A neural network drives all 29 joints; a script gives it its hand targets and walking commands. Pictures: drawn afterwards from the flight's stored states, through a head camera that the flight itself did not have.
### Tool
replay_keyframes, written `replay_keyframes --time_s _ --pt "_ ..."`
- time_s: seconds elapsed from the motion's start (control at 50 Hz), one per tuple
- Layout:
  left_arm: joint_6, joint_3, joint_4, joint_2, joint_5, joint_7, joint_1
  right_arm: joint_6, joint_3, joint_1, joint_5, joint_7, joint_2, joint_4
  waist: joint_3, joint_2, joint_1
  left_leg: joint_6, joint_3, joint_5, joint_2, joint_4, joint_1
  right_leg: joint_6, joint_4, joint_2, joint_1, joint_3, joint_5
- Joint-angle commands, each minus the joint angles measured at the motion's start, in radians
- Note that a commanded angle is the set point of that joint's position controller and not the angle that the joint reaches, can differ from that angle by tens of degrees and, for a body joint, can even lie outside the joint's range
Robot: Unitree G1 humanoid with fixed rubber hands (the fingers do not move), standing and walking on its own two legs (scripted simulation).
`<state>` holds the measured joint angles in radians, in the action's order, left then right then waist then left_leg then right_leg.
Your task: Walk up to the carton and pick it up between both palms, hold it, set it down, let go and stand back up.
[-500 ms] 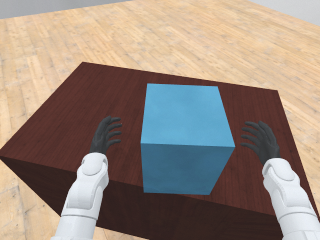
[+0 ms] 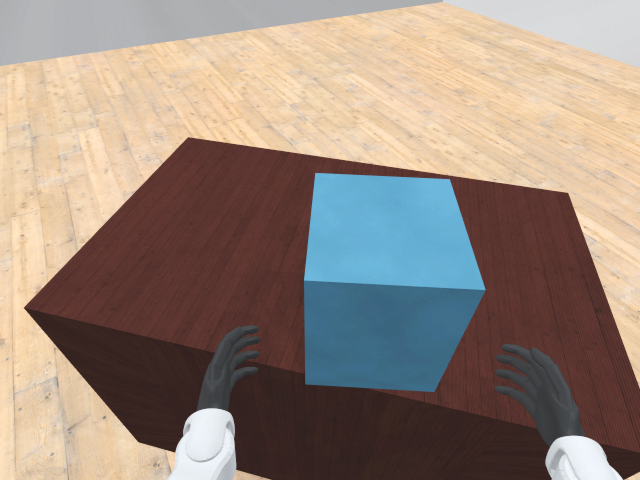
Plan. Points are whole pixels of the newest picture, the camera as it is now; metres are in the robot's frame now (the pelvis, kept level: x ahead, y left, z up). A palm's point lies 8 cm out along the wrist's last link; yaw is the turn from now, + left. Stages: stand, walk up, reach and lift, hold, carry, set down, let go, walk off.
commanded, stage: set down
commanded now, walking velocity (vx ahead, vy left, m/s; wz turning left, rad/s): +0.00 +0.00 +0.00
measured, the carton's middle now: (375, 284) +0.41 -0.05 +0.02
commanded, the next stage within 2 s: let go in 1.08 s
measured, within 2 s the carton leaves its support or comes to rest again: neither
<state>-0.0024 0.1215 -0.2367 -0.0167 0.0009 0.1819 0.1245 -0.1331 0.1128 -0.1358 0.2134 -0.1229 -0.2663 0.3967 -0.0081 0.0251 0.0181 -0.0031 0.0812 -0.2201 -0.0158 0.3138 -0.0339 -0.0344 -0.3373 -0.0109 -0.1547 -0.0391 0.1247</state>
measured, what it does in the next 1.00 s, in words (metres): stands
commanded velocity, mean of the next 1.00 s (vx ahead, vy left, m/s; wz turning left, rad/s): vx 0.00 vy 0.00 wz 0.00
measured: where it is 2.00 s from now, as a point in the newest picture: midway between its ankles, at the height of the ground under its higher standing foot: outside the picture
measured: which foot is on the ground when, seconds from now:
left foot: down 0.00-1.00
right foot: down 0.00-1.00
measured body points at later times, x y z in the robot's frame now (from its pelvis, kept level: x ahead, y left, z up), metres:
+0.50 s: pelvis +0.03 +0.01 +0.00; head +0.03 +0.02 +0.45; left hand +0.21 +0.21 -0.04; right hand +0.21 -0.23 -0.04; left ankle -0.03 +0.11 -0.75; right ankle +0.04 -0.10 -0.75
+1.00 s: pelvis +0.01 +0.01 +0.00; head +0.02 +0.02 +0.45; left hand +0.18 +0.23 -0.08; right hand +0.19 -0.22 -0.07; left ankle -0.03 +0.11 -0.75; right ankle +0.04 -0.10 -0.75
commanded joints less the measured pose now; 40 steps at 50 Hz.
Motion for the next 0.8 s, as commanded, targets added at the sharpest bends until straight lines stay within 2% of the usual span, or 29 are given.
replay_keyframes --time_s 0.0,0.04,0.1,0.24,0.32,0.38,0.52,0.62,0.78 --pt "-0.053 -0.041 0.04 -0.044 -0.004 -0.012 -0.113 -0.045 0.018 0.084 -0.042 0.024 -0.08 -0.043 -0.007 0.068 0.004 0.0 -0.038 -0.023 0.005 -0.08 -0.169 -0.008 0.074 0.029 0.099 0.113 0.134" --pt "-0.055 -0.042 0.06 -0.067 0.005 -0.015 -0.116 -0.046 0.008 0.087 -0.048 0.032 -0.058 -0.071 0.006 0.069 0.008 0.004 -0.031 -0.022 0.012 -0.071 -0.184 0.001 0.073 0.04 0.113 0.121 0.143" --pt "-0.067 -0.039 0.084 -0.096 0.02 -0.021 -0.079 -0.056 -0.006 0.053 -0.046 0.045 -0.038 -0.101 0.056 0.056 0.005 0.001 -0.024 0.003 0.018 -0.06 -0.19 0.009 0.052 0.048 0.167 0.127 0.062" --pt "-0.064 -0.078 0.026 -0.13 0.001 -0.074 0.079 -0.1 -0.03 -0.092 -0.066 0.08 -0.029 -0.006 0.087 0.012 -0.013 -0.021 -0.04 0.15 0.022 -0.056 -0.156 -0.001 0.021 0.031 0.301 0.115 -0.225" --pt "-0.067 -0.073 0.057 -0.147 0.013 -0.091 0.118 -0.127 -0.03 -0.113 -0.076 0.086 -0.04 -0.01 0.07 0.017 -0.02 -0.032 -0.048 0.246 0.017 -0.041 -0.133 -0.005 0.02 0.011 0.294 0.093 -0.297" --pt "-0.064 -0.065 0.063 -0.151 0.018 -0.093 0.136 -0.133 -0.026 -0.121 -0.081 0.076 -0.049 -0.01 0.046 0.01 -0.02 -0.04 -0.05 0.285 0.007 -0.032 -0.104 -0.015 0.03 -0.002 0.254 0.076 -0.281" --pt "-0.014 -0.063 0.034 -0.141 0.001 -0.095 0.149 -0.113 -0.023 -0.127 -0.095 0.045 -0.069 0.04 -0.009 -0.039 -0.001 -0.055 -0.053 0.29 -0.017 -0.032 -0.058 -0.042 0.059 -0.013 0.173 0.053 -0.143" --pt "0.034 -0.073 0.012 -0.143 -0.012 -0.091 0.128 -0.089 -0.021 -0.11 -0.113 0.03 -0.077 0.064 -0.026 -0.055 0.008 -0.052 -0.045 0.231 -0.025 -0.041 -0.08 -0.048 0.063 -0.008 0.156 0.051 -0.073" --pt "0.091 -0.099 -0.038 -0.175 -0.01 -0.102 0.081 -0.056 -0.025 -0.083 -0.161 0.036 -0.053 0.095 -0.033 -0.026 0.011 -0.026 -0.021 0.113 -0.02 -0.047 -0.147 -0.033 0.05 0.01 0.173 0.065 -0.021"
